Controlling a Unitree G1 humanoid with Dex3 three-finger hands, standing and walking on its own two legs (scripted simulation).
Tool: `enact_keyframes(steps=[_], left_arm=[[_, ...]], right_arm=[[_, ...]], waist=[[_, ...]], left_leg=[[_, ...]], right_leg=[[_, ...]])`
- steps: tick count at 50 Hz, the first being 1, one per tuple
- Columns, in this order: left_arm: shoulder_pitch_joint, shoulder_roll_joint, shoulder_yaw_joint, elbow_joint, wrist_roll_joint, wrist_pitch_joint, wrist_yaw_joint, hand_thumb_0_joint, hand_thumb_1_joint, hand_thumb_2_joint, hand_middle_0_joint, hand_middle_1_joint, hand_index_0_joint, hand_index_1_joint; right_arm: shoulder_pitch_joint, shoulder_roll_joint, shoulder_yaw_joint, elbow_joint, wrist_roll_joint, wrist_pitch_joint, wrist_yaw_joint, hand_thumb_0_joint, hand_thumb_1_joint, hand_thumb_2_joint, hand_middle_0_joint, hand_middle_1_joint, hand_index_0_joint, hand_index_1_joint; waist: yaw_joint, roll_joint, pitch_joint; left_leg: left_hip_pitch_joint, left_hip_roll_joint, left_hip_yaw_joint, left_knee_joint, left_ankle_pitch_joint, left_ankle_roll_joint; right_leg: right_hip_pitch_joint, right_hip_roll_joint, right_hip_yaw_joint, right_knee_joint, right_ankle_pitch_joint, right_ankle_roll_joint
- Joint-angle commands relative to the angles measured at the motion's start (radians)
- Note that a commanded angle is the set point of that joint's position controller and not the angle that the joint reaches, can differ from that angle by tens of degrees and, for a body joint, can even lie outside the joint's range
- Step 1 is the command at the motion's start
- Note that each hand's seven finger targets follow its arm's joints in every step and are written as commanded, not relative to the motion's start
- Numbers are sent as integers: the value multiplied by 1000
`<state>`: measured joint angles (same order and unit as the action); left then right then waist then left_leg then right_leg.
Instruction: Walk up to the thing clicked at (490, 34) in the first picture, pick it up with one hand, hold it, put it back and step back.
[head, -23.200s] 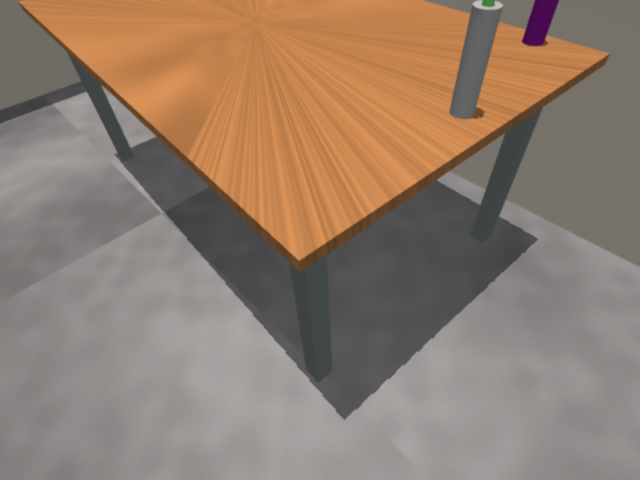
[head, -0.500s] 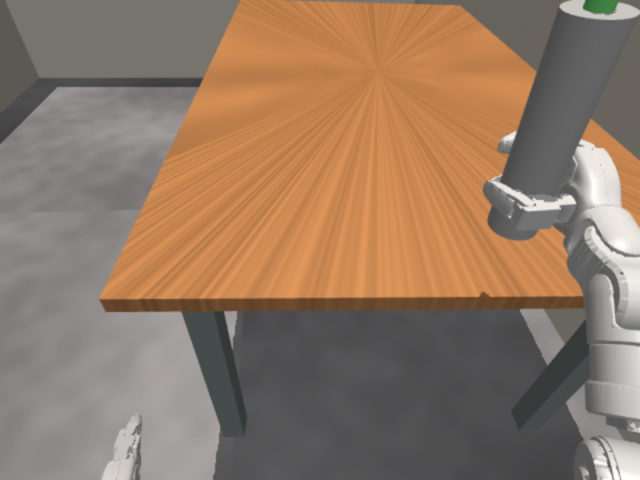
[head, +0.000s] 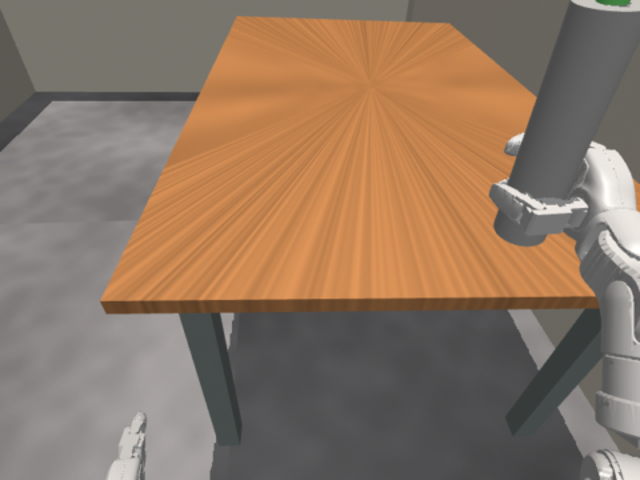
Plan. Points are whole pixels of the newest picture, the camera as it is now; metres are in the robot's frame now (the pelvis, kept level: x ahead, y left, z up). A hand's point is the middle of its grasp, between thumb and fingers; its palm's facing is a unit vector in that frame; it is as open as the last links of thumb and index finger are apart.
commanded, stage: hold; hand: right
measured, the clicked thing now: (564, 118) +0.35 -0.18 +0.33
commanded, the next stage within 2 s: none
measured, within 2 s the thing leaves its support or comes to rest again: neither
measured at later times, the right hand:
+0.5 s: hand (533, 180) +0.34 -0.18 +0.27, palm faces +0.09 +0.99 -0.05, open 7.9 cm
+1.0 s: hand (526, 181) +0.35 -0.17 +0.26, palm faces +0.09 +1.00 -0.04, open 7.9 cm
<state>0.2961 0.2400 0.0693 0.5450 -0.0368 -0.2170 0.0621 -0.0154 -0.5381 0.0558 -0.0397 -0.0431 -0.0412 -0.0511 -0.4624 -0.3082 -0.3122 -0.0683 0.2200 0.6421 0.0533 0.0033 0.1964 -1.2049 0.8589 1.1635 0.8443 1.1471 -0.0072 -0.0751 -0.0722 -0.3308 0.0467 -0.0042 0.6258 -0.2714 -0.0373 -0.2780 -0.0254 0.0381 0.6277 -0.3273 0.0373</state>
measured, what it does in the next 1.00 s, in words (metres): stands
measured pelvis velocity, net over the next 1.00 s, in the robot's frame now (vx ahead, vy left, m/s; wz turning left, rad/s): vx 0.01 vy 0.00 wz -0.01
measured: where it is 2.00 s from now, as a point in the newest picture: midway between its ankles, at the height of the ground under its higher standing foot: outside the picture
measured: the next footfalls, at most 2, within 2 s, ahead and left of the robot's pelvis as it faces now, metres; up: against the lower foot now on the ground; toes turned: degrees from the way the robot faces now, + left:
none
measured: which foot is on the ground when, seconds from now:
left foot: down 0.00-1.00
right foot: down 0.00-1.00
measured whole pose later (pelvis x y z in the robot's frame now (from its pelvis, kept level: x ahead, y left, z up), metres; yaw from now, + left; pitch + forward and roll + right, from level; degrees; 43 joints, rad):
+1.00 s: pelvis +0.01 +0.00 +0.00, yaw +0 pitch -1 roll +0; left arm 0.28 0.25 0.07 0.58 -0.03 -0.26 0.05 -0.02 -0.54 0.05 -0.05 -0.05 -0.05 -0.06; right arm -0.46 -0.31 -0.32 -0.16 0.24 0.79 0.08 0.00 0.20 -1.21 0.86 1.16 0.85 1.15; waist -0.01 -0.09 -0.09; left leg -0.31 0.05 0.00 0.61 -0.29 -0.04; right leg -0.26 -0.02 0.04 0.61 -0.34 0.03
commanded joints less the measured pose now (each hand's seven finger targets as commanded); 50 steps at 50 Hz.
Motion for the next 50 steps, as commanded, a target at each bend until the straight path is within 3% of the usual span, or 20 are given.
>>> enact_keyframes(steps=[1,2,7,9,12,13,17,19,22,23,26,28,32,40,41,44,46,47,49,50], left_arm=[[-140,117,49,-185,4,-76,13,0,-550,50,-44,-49,-44,-48],[-168,107,25,-202,4,-79,12,0,-551,48,-47,-50,-47,-50],[-133,140,72,-149,2,-86,14,0,-552,48,-48,-50,-48,-50],[-116,101,31,-135,0,-84,4,0,-553,49,-48,-50,-47,-51],[-126,107,41,-138,-2,-84,-2,0,-549,45,-49,-50,-50,-49],[-128,87,15,-131,-2,-85,-8,0,-552,47,-49,-50,-49,-50],[-157,138,66,-139,3,-93,-1,0,-556,49,-52,-51,-51,-52],[-173,112,38,-129,0,-99,-4,0,-557,50,-50,-49,-48,-51],[-179,122,41,-145,2,-101,-3,0,-554,48,-50,-50,-50,-50],[-175,136,60,-162,3,-101,1,0,-549,46,-50,-51,-52,-49],[-159,105,32,-138,0,-100,-2,0,-551,48,-48,-49,-49,-48],[-142,117,44,-161,4,-95,4,0,-555,52,-49,-49,-48,-50],[-159,108,36,-130,0,-95,3,0,-554,50,-49,-49,-49,-50],[-156,119,31,-125,-1,-103,-5,0,-559,50,-52,-51,-51,-52],[-139,105,20,-114,1,-103,-6,0,-556,48,-53,-50,-52,-51],[-148,139,55,-135,2,-101,-4,0,-558,49,-53,-50,-52,-50],[-158,129,45,-148,3,-106,-6,0,-557,49,-52,-50,-52,-50],[-160,139,67,-143,2,-105,-2,0,-550,46,-52,-50,-53,-49],[-157,109,36,-153,4,-108,-3,0,-555,51,-51,-49,-50,-50],[-166,119,46,-169,5,-109,1,0,-557,54,-51,-50,-50,-51]], right_arm=[[-565,-254,-90,-309,18,-91,4,0,-396,-1322,1339,1442,1367,1442],[-563,-251,-90,-311,21,-89,5,0,-382,-1337,1338,1453,1370,1453],[-549,-261,-110,-302,29,-63,16,0,-392,-1338,1338,1452,1370,1452],[-521,-249,-104,-297,31,-46,24,0,-391,-1338,1338,1451,1369,1451],[-515,-251,-110,-306,34,-34,30,0,-390,-1340,1340,1454,1372,1454],[-531,-242,-99,-320,34,-27,32,0,-385,-1349,1342,1461,1375,1461],[-547,-252,-107,-355,37,-11,33,0,-423,-1342,1339,1449,1369,1449],[-530,-241,-99,-376,39,-3,31,0,-419,-1342,1345,1453,1375,1453],[-517,-256,-115,-388,40,1,26,0,-403,-1337,1337,1448,1369,1448],[-536,-273,-126,-418,41,3,22,0,-397,-1343,1339,1453,1371,1453],[-508,-265,-127,-405,45,12,18,0,-395,-1328,1336,1443,1368,1442],[-499,-288,-156,-410,47,13,15,0,-391,-1345,1344,1458,1377,1458],[-523,-266,-134,-388,55,30,15,0,-384,-1333,1334,1446,1366,1446],[-529,-208,-73,-329,36,57,31,0,-376,-1344,1331,1452,1367,1452],[-535,-229,-92,-334,33,56,33,0,-375,-1352,1335,1460,1372,1460],[-533,-249,-119,-357,36,51,29,0,-358,-1355,1336,1465,1374,1465],[-544,-252,-121,-377,36,42,24,0,-374,-1355,1344,1467,1380,1467],[-538,-270,-135,-373,35,34,20,0,-361,-1350,1339,1463,1377,1463],[-546,-285,-147,-402,39,16,11,0,-379,-1341,1340,1454,1375,1454],[-545,-283,-143,-421,38,12,7,0,-363,-1345,1337,1458,1373,1458]], waist=[[12,36,-263],[-5,41,-247],[10,32,-238],[2,23,-227],[-3,30,-239],[-6,21,-228],[2,43,-247],[-9,17,-232],[-14,38,-258],[-7,30,-282],[-13,35,-254],[-6,54,-284],[-5,46,-222],[11,34,-212],[5,24,-234],[-1,47,-264],[-6,50,-263],[-6,48,-261],[-15,44,-263],[-13,62,-273]], left_leg=[[77,-36,67,-111,109,14],[82,-38,74,-111,98,12],[71,-42,77,-111,95,15],[73,-40,76,-108,132,17],[86,-42,79,-102,165,17],[79,-42,79,-103,162,18],[86,-39,78,-112,139,16],[78,-37,75,-110,131,15],[98,-40,78,-105,140,16],[103,-38,80,-104,150,14],[100,-39,79,-101,159,13],[111,-36,79,-105,172,10],[89,-35,77,-113,148,8],[74,-41,84,-108,159,13],[83,-39,85,-104,183,13],[100,-36,85,-100,219,13],[104,-36,83,-101,203,13],[100,-39,84,-102,188,14],[108,-35,81,-102,177,15],[112,-36,82,-103,170,12]], right_leg=[[90,39,-42,-95,139,-43],[68,41,-38,-99,137,-41],[75,38,-36,-105,132,-37],[71,38,-39,-99,177,-35],[82,35,-34,-96,224,-33],[74,36,-36,-96,225,-31],[84,39,-36,-97,185,-37],[76,43,-39,-97,177,-37],[83,39,-33,-95,196,-35],[93,42,-33,-91,203,-36],[85,41,-36,-89,215,-34],[96,44,-38,-83,218,-39],[65,49,-42,-88,189,-40],[87,38,-30,-98,223,-33],[93,39,-27,-92,250,-32],[107,41,-31,-82,286,-33],[106,40,-33,-87,268,-32],[108,38,-29,-94,256,-33],[96,41,-33,-87,237,-34],[93,42,-34,-87,224,-37]])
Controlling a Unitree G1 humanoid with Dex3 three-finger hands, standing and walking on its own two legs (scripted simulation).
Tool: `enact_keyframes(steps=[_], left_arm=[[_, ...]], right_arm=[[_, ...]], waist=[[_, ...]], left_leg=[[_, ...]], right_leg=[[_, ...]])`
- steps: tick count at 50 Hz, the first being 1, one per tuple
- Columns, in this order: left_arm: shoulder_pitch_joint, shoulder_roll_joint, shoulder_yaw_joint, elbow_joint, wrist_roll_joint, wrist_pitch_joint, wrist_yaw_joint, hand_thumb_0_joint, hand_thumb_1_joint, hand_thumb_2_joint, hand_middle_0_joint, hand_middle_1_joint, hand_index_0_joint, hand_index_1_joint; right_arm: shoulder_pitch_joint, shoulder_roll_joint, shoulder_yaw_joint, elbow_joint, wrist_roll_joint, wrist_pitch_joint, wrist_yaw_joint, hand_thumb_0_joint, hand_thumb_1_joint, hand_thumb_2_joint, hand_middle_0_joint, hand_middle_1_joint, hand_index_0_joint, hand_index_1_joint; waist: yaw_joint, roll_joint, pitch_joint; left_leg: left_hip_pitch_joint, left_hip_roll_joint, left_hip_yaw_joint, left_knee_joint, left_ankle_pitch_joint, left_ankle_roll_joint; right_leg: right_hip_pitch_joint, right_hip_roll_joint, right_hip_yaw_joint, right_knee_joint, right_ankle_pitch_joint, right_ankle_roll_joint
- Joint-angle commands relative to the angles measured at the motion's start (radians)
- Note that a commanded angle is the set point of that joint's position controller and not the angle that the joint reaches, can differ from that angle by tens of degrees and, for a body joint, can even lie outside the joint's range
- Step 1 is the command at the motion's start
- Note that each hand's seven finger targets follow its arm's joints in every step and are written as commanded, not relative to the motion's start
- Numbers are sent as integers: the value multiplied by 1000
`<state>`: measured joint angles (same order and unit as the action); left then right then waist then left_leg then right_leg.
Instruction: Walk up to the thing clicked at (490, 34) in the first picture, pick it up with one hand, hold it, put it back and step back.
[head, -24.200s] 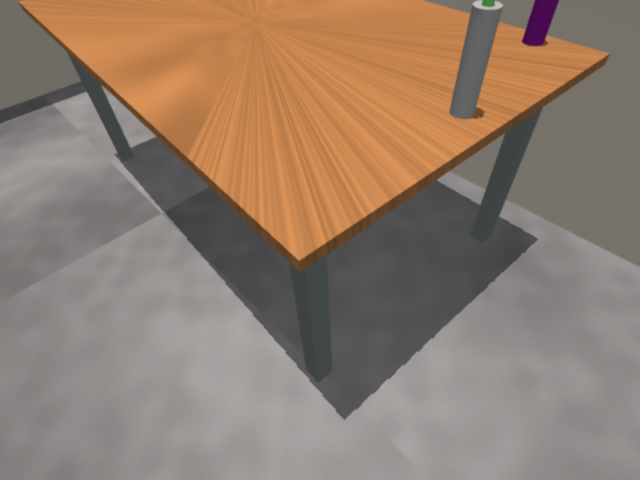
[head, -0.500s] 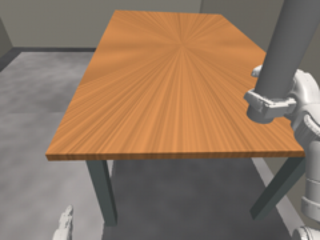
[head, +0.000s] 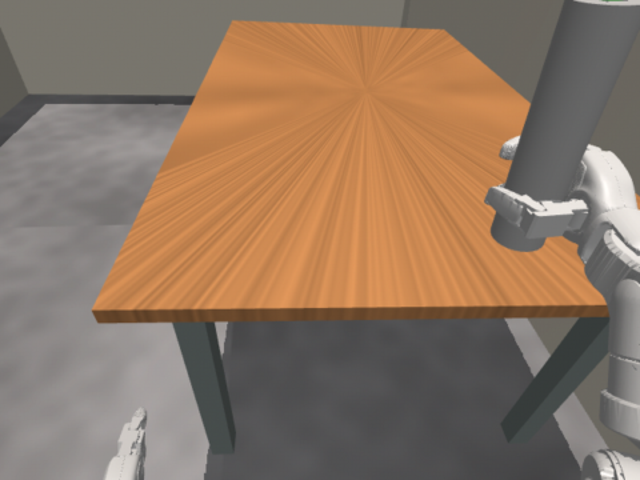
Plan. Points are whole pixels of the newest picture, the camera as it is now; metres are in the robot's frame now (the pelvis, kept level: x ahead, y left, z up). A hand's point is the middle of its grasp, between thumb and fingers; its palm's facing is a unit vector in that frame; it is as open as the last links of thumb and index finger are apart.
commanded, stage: hold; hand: right
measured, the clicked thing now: (561, 118) +0.34 -0.17 +0.34
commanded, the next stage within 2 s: crouch in 1.62 s
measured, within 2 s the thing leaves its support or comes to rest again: neither
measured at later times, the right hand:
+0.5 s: hand (541, 190) +0.33 -0.18 +0.27, palm faces +0.09 +1.00 -0.03, open 7.9 cm
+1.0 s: hand (540, 183) +0.33 -0.17 +0.28, palm faces +0.10 +0.99 -0.04, open 7.9 cm
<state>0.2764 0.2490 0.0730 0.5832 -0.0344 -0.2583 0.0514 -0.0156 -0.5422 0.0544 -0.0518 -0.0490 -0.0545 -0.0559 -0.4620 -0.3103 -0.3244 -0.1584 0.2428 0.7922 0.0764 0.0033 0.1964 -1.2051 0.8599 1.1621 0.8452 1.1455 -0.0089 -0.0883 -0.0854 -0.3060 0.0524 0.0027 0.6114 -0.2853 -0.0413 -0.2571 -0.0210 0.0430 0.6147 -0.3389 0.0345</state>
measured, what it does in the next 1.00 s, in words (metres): stands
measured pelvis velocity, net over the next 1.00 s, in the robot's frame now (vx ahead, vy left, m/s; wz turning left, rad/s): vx -0.01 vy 0.00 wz -0.01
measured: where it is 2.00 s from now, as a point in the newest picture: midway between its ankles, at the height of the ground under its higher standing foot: outside the picture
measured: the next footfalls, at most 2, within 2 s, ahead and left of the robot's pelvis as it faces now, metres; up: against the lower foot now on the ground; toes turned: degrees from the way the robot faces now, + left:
none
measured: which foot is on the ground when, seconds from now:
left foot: down 0.00-1.00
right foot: down 0.00-1.00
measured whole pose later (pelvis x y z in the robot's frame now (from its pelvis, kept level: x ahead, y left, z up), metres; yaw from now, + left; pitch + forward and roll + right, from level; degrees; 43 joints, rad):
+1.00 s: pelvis -0.01 +0.00 +0.00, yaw +0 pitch -2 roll +0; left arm 0.28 0.25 0.07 0.59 -0.03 -0.27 0.06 -0.02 -0.55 0.06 -0.05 -0.05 -0.05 -0.06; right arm -0.49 -0.32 -0.33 -0.16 0.24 0.77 0.07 0.00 0.20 -1.21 0.86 1.16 0.85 1.14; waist -0.01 -0.09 -0.09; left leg -0.30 0.05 0.01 0.61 -0.28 -0.04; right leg -0.26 -0.02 0.05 0.62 -0.33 0.04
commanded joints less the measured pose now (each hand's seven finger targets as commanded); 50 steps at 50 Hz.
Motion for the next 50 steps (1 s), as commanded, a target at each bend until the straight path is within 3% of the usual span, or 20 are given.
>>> enact_keyframes(steps=[1,6,9,14,17,19,21,23,25,30,31,35,37,39,41,42,45,46,47,50], left_arm=[[-148,97,29,-214,2,-69,13,0,-560,55,-50,-48,-47,-51],[-129,67,2,-185,2,-61,14,0,-560,55,-48,-47,-46,-49],[-156,111,32,-202,3,-62,17,0,-559,53,-51,-51,-50,-52],[-133,117,41,-162,-2,-60,18,0,-560,51,-52,-52,-52,-53],[-127,131,57,-167,-2,-61,18,0,-561,51,-51,-49,-49,-51],[-126,116,44,-149,-2,-58,11,0,-565,55,-52,-50,-49,-53],[-120,99,29,-159,-3,-67,8,0,-563,53,-52,-49,-49,-52],[-122,115,49,-153,-1,-72,9,0,-564,54,-52,-49,-49,-53],[-125,84,13,-136,0,-67,2,0,-563,55,-51,-49,-48,-52],[-164,109,24,-191,3,-79,10,0,-559,52,-51,-50,-50,-51],[-167,129,47,-189,3,-80,14,0,-561,54,-51,-51,-50,-53],[-157,81,6,-185,5,-77,15,0,-558,51,-51,-50,-50,-51],[-142,117,48,-197,5,-72,22,0,-560,53,-51,-50,-50,-52],[-131,120,52,-189,5,-71,24,0,-560,53,-51,-50,-50,-51],[-127,73,5,-170,3,-70,16,0,-563,56,-51,-50,-48,-53],[-131,85,25,-160,3,-69,19,0,-570,60,-51,-51,-47,-55],[-134,118,47,-195,2,-71,19,0,-567,56,-51,-48,-47,-52],[-125,102,25,-187,1,-69,18,0,-566,56,-50,-49,-46,-52],[-141,114,39,-189,0,-73,19,0,-569,58,-51,-49,-46,-54],[-133,117,40,-154,1,-71,17,0,-566,54,-51,-49,-47,-53]], right_arm=[[-524,-294,-147,-343,18,-142,-20,0,-374,-1345,1344,1460,1378,1460],[-496,-256,-115,-350,18,-143,-18,0,-317,-1354,1338,1472,1377,1472],[-496,-243,-97,-342,15,-130,-10,0,-358,-1370,1350,1483,1389,1483],[-476,-215,-80,-274,20,-105,4,0,-343,-1353,1332,1464,1371,1464],[-502,-247,-108,-279,22,-100,10,0,-322,-1334,1317,1447,1357,1447],[-512,-253,-112,-260,25,-97,8,0,-336,-1329,1316,1441,1354,1441],[-529,-234,-99,-256,26,-101,7,0,-348,-1332,1319,1442,1356,1442],[-543,-249,-101,-263,21,-107,3,0,-336,-1351,1330,1462,1369,1462],[-535,-235,-84,-257,14,-112,3,0,-343,-1346,1331,1458,1369,1458],[-567,-232,-68,-306,7,-127,-7,0,-326,-1362,1339,1476,1380,1476],[-555,-233,-73,-282,7,-128,-11,0,-341,-1361,1341,1474,1381,1474],[-539,-275,-121,-302,11,-142,-18,0,-343,-1360,1345,1475,1384,1475],[-525,-270,-123,-297,15,-143,-20,0,-343,-1354,1341,1469,1380,1469],[-531,-290,-138,-308,20,-143,-20,0,-350,-1356,1347,1473,1385,1473],[-540,-270,-117,-305,20,-140,-17,0,-335,-1352,1338,1467,1377,1467],[-524,-269,-127,-294,22,-140,-18,0,-334,-1356,1338,1471,1378,1471],[-557,-247,-91,-263,18,-129,-11,0,-301,-1348,1325,1463,1367,1463],[-551,-225,-75,-258,20,-125,-6,0,-311,-1341,1323,1457,1363,1457],[-557,-207,-57,-252,18,-120,-3,0,-336,-1339,1327,1453,1365,1453],[-558,-209,-55,-218,11,-104,3,0,-322,-1345,1325,1459,1366,1459]], waist=[[-20,74,-262],[-14,17,-264],[1,24,-241],[19,51,-178],[14,56,-211],[14,67,-158],[12,76,-175],[13,58,-199],[1,34,-196],[-6,7,-262],[2,31,-247],[-21,22,-251],[-4,54,-262],[0,44,-238],[-3,50,-201],[-1,63,-206],[19,64,-207],[18,60,-200],[23,73,-196],[22,55,-182]], left_leg=[[94,-39,70,-90,187,14],[87,-40,61,-81,220,18],[77,-45,68,-91,175,19],[52,-47,76,-105,139,15],[57,-48,78,-97,179,14],[45,-46,78,-113,115,14],[49,-46,77,-110,133,13],[52,-48,79,-101,147,16],[52,-45,77,-97,141,19],[69,-47,75,-83,177,26],[70,-48,77,-86,158,24],[97,-41,70,-97,144,21],[95,-41,67,-94,174,17],[82,-41,66,-99,151,15],[67,-41,66,-108,118,14],[68,-42,67,-112,108,13],[51,-48,72,-106,120,16],[48,-48,72,-104,135,15],[46,-47,74,-105,125,13],[41,-44,75,-110,121,15]], right_leg=[[72,42,-44,-71,233,-36],[77,39,-49,-65,272,-31],[67,36,-42,-78,230,-29],[50,36,-37,-90,184,-33],[74,34,-36,-84,233,-32],[37,39,-39,-94,161,-36],[49,38,-38,-92,174,-37],[58,36,-36,-91,194,-33],[52,37,-35,-91,194,-30],[92,30,-31,-81,257,-23],[77,30,-31,-85,228,-24],[52,38,-40,-82,197,-29],[62,39,-45,-74,220,-32],[52,40,-49,-77,188,-34],[32,43,-48,-81,154,-37],[30,43,-48,-84,143,-39],[49,35,-41,-91,159,-34],[55,36,-41,-86,173,-35],[51,38,-41,-87,160,-36],[54,39,-38,-91,160,-35]])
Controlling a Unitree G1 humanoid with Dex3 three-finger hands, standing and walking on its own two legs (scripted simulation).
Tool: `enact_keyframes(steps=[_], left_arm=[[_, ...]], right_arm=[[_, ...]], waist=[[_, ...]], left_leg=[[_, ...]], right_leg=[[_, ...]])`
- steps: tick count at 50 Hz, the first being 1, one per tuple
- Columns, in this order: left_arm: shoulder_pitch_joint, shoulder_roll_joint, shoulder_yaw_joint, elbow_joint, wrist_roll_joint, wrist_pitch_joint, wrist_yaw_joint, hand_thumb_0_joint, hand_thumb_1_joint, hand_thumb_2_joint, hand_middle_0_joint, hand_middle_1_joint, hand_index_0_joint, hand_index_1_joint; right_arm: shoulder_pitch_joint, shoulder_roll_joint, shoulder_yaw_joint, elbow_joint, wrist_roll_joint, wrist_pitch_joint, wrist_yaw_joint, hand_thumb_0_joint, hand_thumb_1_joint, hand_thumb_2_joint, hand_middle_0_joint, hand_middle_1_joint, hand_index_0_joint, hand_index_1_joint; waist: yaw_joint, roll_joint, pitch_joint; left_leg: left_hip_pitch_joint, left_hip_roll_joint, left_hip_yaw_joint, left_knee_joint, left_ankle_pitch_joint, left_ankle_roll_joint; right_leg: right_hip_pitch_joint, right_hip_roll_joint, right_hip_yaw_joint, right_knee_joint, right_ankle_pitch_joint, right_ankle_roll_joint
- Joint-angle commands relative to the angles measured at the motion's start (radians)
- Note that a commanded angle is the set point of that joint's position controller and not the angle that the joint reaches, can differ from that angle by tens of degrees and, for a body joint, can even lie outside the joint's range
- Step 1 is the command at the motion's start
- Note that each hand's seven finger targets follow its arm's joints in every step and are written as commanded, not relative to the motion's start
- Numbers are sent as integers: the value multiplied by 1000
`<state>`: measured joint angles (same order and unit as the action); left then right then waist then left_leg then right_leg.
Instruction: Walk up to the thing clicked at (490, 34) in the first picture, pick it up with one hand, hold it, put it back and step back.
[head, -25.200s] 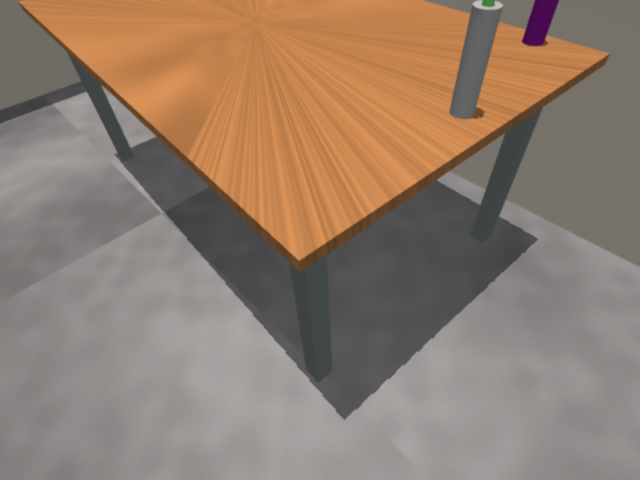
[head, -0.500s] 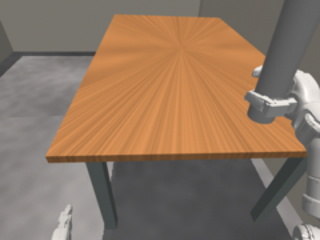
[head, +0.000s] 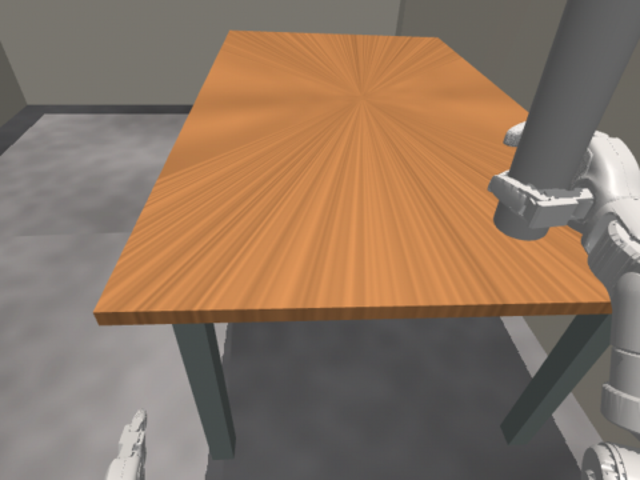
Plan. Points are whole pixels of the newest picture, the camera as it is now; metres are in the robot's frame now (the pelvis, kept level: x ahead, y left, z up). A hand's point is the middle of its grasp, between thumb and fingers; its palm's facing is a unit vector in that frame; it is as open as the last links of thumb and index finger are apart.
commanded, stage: hold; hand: right
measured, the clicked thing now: (567, 105) +0.33 -0.17 +0.36
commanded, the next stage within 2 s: crouch in 0.62 s
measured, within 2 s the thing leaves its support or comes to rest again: neither
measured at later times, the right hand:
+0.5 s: hand (526, 188) +0.33 -0.17 +0.27, palm faces +0.09 +0.99 -0.05, open 7.9 cm
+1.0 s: hand (504, 188) +0.37 -0.17 +0.25, palm faces +0.10 +1.00 -0.01, open 7.9 cm
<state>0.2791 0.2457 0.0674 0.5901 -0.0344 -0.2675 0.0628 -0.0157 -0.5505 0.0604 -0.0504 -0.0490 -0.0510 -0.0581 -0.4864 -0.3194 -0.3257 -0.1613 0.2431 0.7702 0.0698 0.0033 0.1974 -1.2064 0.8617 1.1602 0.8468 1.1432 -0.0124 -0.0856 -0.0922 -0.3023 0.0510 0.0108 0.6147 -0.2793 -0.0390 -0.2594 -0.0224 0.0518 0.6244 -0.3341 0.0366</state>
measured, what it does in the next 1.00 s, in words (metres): stands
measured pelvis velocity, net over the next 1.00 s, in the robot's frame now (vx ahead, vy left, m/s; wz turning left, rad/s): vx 0.00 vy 0.00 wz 0.00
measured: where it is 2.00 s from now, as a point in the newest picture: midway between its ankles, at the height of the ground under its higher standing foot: outside the picture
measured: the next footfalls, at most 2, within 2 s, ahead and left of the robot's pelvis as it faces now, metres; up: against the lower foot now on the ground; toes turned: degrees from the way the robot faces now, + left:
none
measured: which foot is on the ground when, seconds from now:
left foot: down 0.00-1.00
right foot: down 0.00-1.00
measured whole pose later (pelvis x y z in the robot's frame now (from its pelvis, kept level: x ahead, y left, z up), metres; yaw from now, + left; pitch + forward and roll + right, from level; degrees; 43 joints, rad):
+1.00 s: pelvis +0.00 +0.00 +0.00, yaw +0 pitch -1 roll +0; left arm 0.26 0.24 0.05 0.59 -0.02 -0.28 0.08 -0.02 -0.53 0.05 -0.05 -0.05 -0.05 -0.05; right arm -0.58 -0.32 -0.31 0.08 0.21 0.71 0.06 0.00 0.19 -1.20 0.86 1.16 0.85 1.14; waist 0.01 -0.06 -0.07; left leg -0.32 0.05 0.01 0.62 -0.27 -0.04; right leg -0.28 -0.02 0.05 0.62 -0.33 0.04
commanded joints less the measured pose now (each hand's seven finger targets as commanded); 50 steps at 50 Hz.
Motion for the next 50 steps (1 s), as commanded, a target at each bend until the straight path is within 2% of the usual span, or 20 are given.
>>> enact_keyframes(steps=[1,7,11,14,15,18,19,24,31,35,36,37,39,40,42,43,44,46,47,50], left_arm=[[-158,111,30,-167,0,-64,3,0,-564,53,-51,-49,-48,-52],[-167,149,72,-195,3,-63,5,0,-558,51,-51,-49,-50,-51],[-116,99,35,-204,5,-60,3,0,-558,54,-49,-47,-47,-49],[-131,61,-1,-225,2,-50,0,0,-562,56,-50,-48,-47,-51],[-138,88,36,-211,3,-52,5,0,-561,55,-50,-48,-48,-51],[-169,85,15,-210,3,-58,5,0,-565,57,-49,-50,-46,-53],[-180,112,42,-213,2,-59,9,0,-566,56,-50,-51,-47,-54],[-146,131,46,-202,3,-61,16,0,-562,51,-54,-53,-52,-55],[-87,120,61,-136,4,-61,6,0,-561,50,-53,-48,-49,-51],[-133,93,36,-149,4,-68,-4,0,-562,53,-50,-46,-46,-50],[-147,99,39,-163,5,-67,-3,0,-538,50,-55,-61,-64,-53],[-178,100,25,-202,4,-71,-1,0,-536,49,-45,-51,-50,-47],[-176,118,48,-197,8,-71,7,0,-543,50,-47,-50,-50,-47],[-195,106,25,-209,7,-75,9,0,-540,49,-46,-52,-51,-47],[-186,125,40,-203,10,-72,18,0,-545,51,-46,-50,-49,-47],[-206,102,7,-215,10,-73,18,0,-537,48,-45,-51,-50,-46],[-190,122,32,-213,12,-71,26,0,-543,51,-47,-51,-50,-48],[-165,102,14,-205,12,-74,27,0,-538,46,-48,-51,-52,-46],[-144,120,39,-177,15,-73,30,0,-538,45,-48,-51,-53,-46],[-108,115,48,-158,14,-87,22,0,-533,41,-49,-52,-55,-45]], right_arm=[[-543,-207,-57,-211,9,-81,9,0,-317,-1345,1325,1460,1366,1460],[-570,-268,-115,-232,11,-91,-5,0,-327,-1343,1330,1459,1369,1459],[-519,-289,-144,-264,11,-125,-20,0,-311,-1334,1325,1453,1364,1453],[-502,-269,-124,-323,13,-136,-17,0,-297,-1335,1320,1452,1360,1452],[-506,-264,-122,-333,15,-138,-17,0,-302,-1331,1318,1448,1358,1448],[-534,-212,-58,-338,10,-134,-8,0,-340,-1370,1359,1490,1397,1490],[-526,-221,-63,-356,6,-133,-10,0,-350,-1372,1358,1489,1397,1489],[-532,-197,-38,-274,6,-105,1,0,-371,-1355,1342,1466,1380,1466],[-526,-257,-128,-185,20,-87,4,0,-357,-1353,1342,1467,1379,1467],[-573,-272,-123,-220,16,-104,-6,0,-327,-1341,1334,1461,1372,1461],[-579,-278,-128,-218,11,-107,-11,0,-247,-1418,1334,1521,1387,1521],[-596,-251,-91,-244,10,-113,-11,0,-315,-1338,1345,1463,1381,1463],[-587,-250,-88,-224,1,-118,-16,0,-328,-1321,1330,1443,1367,1443],[-596,-238,-82,-203,4,-119,-17,0,-345,-1326,1339,1449,1374,1449],[-602,-244,-78,-146,-7,-120,-21,0,-338,-1344,1353,1469,1390,1469],[-604,-215,-51,-124,-8,-120,-19,0,-338,-1333,1350,1461,1387,1461],[-593,-228,-60,-77,-15,-121,-21,0,-321,-1328,1334,1451,1372,1451],[-580,-198,-38,-13,-19,-135,-14,0,-306,-1307,1317,1431,1354,1431],[-598,-237,-64,21,-26,-146,-15,0,-311,-1313,1325,1438,1362,1438],[-594,-239,-71,137,-39,-197,-7,0,-325,-1323,1340,1450,1376,1451]], waist=[[10,43,-180],[6,77,-219],[-15,72,-270],[-21,57,-262],[-10,44,-263],[2,-2,-238],[3,-10,-243],[36,27,-204],[16,74,-187],[-6,49,-200],[-6,53,-218],[-3,67,-221],[0,55,-243],[-5,69,-232],[4,66,-246],[5,77,-232],[19,94,-225],[29,103,-195],[34,109,-186],[54,98,-161]], left_leg=[[44,-43,69,-113,110,13],[68,-38,67,-113,113,9],[98,-38,65,-91,182,14],[99,-32,54,-89,207,12],[92,-34,53,-90,200,14],[65,-43,56,-88,166,20],[65,-46,59,-89,150,24],[45,-50,68,-104,121,19],[43,-47,71,-109,149,12],[59,-41,65,-107,130,15],[64,-39,62,-107,134,16],[61,-41,62,-106,115,15],[71,-39,58,-103,126,17],[73,-40,60,-104,119,15],[78,-38,56,-99,143,14],[75,-38,57,-102,134,11],[71,-36,53,-107,122,8],[57,-37,54,-110,127,4],[44,-36,51,-115,108,2],[1,-43,53,-105,113,3]], right_leg=[[48,41,-45,-104,154,-36],[54,46,-50,-98,149,-39],[70,43,-52,-79,226,-35],[60,47,-63,-69,248,-37],[71,44,-61,-72,239,-36],[72,35,-52,-86,222,-28],[76,31,-48,-92,217,-25],[74,30,-42,-105,176,-27],[60,38,-49,-97,190,-35],[39,43,-52,-97,169,-36],[45,43,-53,-93,173,-36],[46,42,-52,-96,158,-37],[58,41,-51,-92,167,-36],[51,40,-49,-92,161,-37],[63,39,-50,-88,178,-35],[52,39,-52,-86,170,-37],[54,40,-54,-87,153,-39],[43,40,-57,-91,151,-41],[31,41,-58,-93,128,-43],[18,36,-57,-98,120,-44]])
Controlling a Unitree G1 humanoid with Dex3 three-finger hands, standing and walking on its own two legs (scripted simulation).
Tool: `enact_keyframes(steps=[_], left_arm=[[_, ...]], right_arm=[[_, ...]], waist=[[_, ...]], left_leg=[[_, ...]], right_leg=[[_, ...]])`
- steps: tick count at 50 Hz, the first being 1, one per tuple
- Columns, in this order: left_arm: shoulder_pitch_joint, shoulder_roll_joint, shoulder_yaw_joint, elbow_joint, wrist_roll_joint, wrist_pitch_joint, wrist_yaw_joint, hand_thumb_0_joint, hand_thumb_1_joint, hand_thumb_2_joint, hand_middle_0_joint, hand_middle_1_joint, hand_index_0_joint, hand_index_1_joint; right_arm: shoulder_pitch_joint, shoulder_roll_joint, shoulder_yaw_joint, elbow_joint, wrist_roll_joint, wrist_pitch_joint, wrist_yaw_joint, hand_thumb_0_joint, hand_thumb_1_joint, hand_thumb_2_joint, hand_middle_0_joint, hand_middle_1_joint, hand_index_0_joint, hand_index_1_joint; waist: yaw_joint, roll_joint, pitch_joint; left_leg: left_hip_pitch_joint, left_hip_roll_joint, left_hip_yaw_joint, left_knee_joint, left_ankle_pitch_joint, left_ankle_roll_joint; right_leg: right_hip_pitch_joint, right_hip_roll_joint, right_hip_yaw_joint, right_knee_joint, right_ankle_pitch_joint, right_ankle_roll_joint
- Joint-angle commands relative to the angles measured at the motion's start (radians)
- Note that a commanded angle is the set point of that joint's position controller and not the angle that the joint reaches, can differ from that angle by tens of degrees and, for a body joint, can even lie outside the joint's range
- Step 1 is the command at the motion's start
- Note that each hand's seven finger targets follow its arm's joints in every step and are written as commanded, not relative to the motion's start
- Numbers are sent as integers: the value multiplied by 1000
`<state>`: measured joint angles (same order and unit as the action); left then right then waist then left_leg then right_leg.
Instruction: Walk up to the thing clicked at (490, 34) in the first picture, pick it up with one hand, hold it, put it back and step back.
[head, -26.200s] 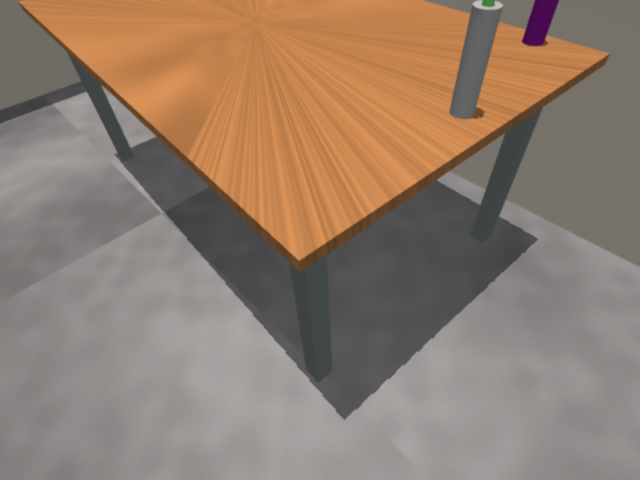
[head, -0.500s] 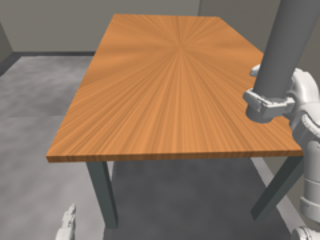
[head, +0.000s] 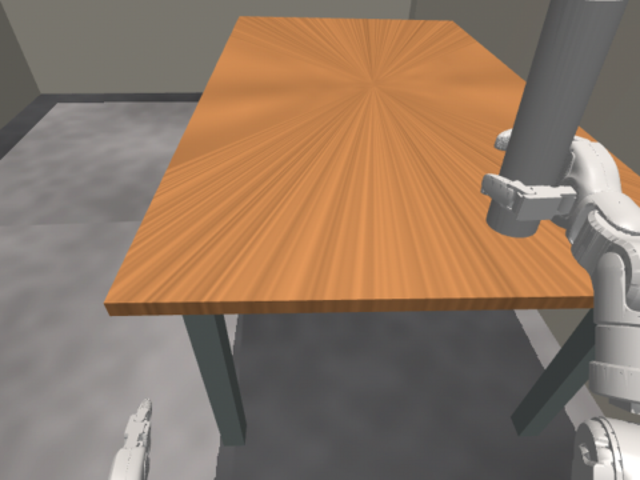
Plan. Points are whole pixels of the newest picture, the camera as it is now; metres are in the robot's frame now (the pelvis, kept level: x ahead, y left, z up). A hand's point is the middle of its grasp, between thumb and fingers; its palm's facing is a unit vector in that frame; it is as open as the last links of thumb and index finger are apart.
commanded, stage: crouch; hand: right
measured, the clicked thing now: (550, 109) +0.38 -0.18 +0.33
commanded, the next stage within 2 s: lower in 1.10 s
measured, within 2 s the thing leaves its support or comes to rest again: neither
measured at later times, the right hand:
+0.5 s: hand (476, 195) +0.45 -0.17 +0.18, palm faces +0.11 +0.99 +0.00, open 7.9 cm
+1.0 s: hand (466, 198) +0.48 -0.18 +0.15, palm faces +0.11 +0.99 +0.00, open 7.9 cm
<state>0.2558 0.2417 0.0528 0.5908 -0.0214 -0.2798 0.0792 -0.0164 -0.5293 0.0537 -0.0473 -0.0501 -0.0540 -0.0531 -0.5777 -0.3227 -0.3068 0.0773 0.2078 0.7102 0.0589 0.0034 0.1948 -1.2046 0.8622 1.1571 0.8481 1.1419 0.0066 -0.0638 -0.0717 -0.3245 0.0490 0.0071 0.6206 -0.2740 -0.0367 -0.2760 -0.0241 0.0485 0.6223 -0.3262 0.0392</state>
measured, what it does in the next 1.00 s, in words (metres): stands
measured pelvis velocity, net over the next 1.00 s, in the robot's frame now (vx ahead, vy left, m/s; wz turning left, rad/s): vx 0.01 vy -0.01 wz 0.04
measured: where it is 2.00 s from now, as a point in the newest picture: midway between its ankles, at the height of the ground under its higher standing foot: outside the picture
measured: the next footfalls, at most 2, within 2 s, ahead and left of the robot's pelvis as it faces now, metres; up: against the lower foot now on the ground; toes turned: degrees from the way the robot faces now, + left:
none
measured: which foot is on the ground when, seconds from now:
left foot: down 0.00-1.00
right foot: down 0.00-1.00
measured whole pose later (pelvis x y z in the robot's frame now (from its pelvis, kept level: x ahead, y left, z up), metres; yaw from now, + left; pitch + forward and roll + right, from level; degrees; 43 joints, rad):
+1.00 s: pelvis +0.01 -0.01 -0.01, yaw +2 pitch +8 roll +0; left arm 0.28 0.23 0.04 0.45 0.00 -0.21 0.05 -0.01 -0.51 0.05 -0.05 -0.05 -0.06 -0.05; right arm -0.80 -0.39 -0.35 0.85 0.10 0.01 0.06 0.00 0.19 -1.20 0.86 1.15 0.85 1.13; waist 0.10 -0.01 -0.07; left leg -0.53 0.02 -0.03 0.67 -0.27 -0.04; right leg -0.48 -0.05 0.02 0.71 -0.36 0.04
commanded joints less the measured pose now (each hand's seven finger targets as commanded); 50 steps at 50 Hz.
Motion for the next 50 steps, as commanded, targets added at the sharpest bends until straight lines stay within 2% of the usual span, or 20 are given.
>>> enact_keyframes(steps=[1,4,7,8,9,11,14,19,23,25,28,32,34,35,39,41,43,45,47,50], left_arm=[[-69,117,66,-172,3,-79,1,0,-532,40,-51,-53,-57,-46],[-53,69,14,-196,0,-92,-12,0,-540,47,-53,-53,-56,-49],[-11,109,76,-148,2,-95,-12,0,-545,52,-54,-55,-56,-51],[-94,123,71,-256,0,-110,-10,0,-542,53,-53,-57,-57,-53],[-62,168,122,-209,4,-107,-3,0,-543,55,-54,-58,-59,-53],[-52,108,65,-156,3,-102,-3,0,-536,53,-52,-59,-58,-53],[-158,101,42,-220,9,-107,6,0,-539,54,-53,-57,-58,-52],[-134,145,57,-216,15,-90,22,0,-529,43,-53,-55,-60,-48],[-30,100,33,-218,17,-74,11,0,-522,34,-56,-55,-64,-46],[51,126,81,-147,20,-62,3,0,-520,30,-56,-54,-64,-45],[39,90,48,-185,16,-60,-17,0,-524,29,-56,-52,-63,-44],[-20,96,50,-242,14,-56,-24,0,-537,39,-58,-51,-60,-48],[-65,155,88,-342,15,-58,-11,0,-538,42,-57,-52,-60,-48],[-113,149,64,-411,15,-58,-9,0,-539,46,-56,-53,-59,-50],[13,128,49,-324,12,-23,6,0,-527,45,-53,-56,-59,-49],[-55,134,48,-365,16,-18,7,0,-532,46,-53,-52,-56,-48],[85,83,30,-203,21,6,-1,0,-531,45,-53,-52,-57,-47],[-3,57,-1,-266,18,5,-18,0,-524,37,-54,-53,-60,-46],[-9,116,51,-297,19,13,-17,0,-530,34,-55,-49,-59,-44],[48,102,47,-290,16,30,-24,0,-528,31,-57,-51,-62,-45]], right_arm=[[-525,-248,-98,-94,-6,-161,3,0,-313,-1323,1331,1446,1369,1447],[-602,-268,-95,-73,-13,-240,1,0,-364,-1312,1341,1434,1372,1434],[-703,-320,-114,-140,-21,-329,-14,0,-401,-1321,1357,1441,1385,1441],[-671,-288,-89,-74,-26,-349,-18,0,-404,-1318,1359,1439,1385,1440],[-732,-333,-99,-163,-27,-380,-23,0,-403,-1316,1347,1431,1374,1431],[-689,-269,-48,-48,-33,-409,-22,0,-393,-1322,1353,1440,1379,1440],[-774,-267,-26,-67,-37,-476,-31,0,-381,-1312,1338,1427,1365,1427],[-763,-292,-43,176,-46,-529,-31,0,-357,-1322,1338,1439,1368,1439],[-750,-313,-77,276,-55,-576,-32,0,-352,-1304,1318,1418,1347,1418],[-730,-340,-102,336,-62,-602,-31,0,-343,-1300,1311,1413,1341,1414],[-721,-331,-90,397,-73,-645,-17,0,-352,-1276,1298,1389,1324,1390],[-802,-305,-56,382,-73,-697,-4,0,-335,-1298,1298,1406,1329,1406],[-903,-343,-66,302,-74,-729,2,0,-355,-1309,1310,1416,1340,1416],[-947,-364,-71,239,-74,-748,1,0,-360,-1314,1318,1423,1349,1423],[-820,-326,-62,410,-64,-764,19,0,-403,-1314,1341,1429,1366,1429],[-924,-420,-110,307,-73,-793,9,0,-410,-1316,1348,1433,1373,1433],[-808,-369,-103,462,-78,-783,3,0,-398,-1323,1346,1438,1373,1439],[-809,-349,-95,459,-76,-804,0,0,-389,-1330,1351,1448,1379,1448],[-805,-396,-120,471,-86,-808,0,0,-394,-1320,1339,1434,1365,1434],[-781,-354,-92,516,-90,-820,9,0,-378,-1325,1333,1436,1362,1436]], waist=[[43,82,-203],[42,71,-245],[44,-14,-313],[45,34,-364],[38,-16,-387],[31,-32,-346],[24,-29,-417],[54,-2,-396],[56,18,-335],[67,-1,-271],[75,3,-256],[79,-13,-353],[95,-5,-489],[78,-2,-566],[89,3,-500],[65,-41,-553],[68,-43,-388],[62,-41,-382],[82,-31,-418],[104,2,-388]], left_leg=[[33,-38,55,-108,127,0],[45,-34,45,-93,168,-2],[37,-32,33,-67,198,10],[62,-36,36,-58,228,7],[55,-35,30,-48,243,13],[26,-42,35,-41,233,20],[58,-41,31,-40,224,22],[21,-51,40,-48,172,25],[26,-52,36,-54,189,18],[-10,-54,35,-53,171,20],[-31,-55,29,-48,165,19],[-19,-54,23,-28,218,21],[6,-54,21,-16,258,20],[61,-50,18,-10,295,19],[20,-55,23,-12,307,21],[49,-47,16,-9,319,21],[-8,-52,18,-11,294,24],[19,-47,13,-16,285,23],[3,-51,13,-7,301,20],[0,-48,7,-11,296,15]], right_leg=[[32,39,-56,-88,128,-47],[33,41,-64,-65,156,-49],[69,36,-60,-51,184,-40],[78,35,-59,-42,216,-41],[96,32,-56,-37,233,-35],[73,24,-46,-34,247,-30],[67,19,-42,-24,237,-29],[38,7,-34,-44,179,-27],[-5,16,-55,-45,179,-33],[-39,14,-57,-54,156,-32],[-56,14,-60,-47,147,-35],[-14,12,-59,-23,206,-33],[49,8,-51,-8,249,-32],[68,12,-55,3,285,-31],[50,10,-49,11,321,-30],[50,17,-60,15,313,-28],[-30,19,-63,8,290,-27],[-65,23,-70,2,261,-30],[-44,19,-70,13,278,-32],[-67,23,-75,13,241,-41]])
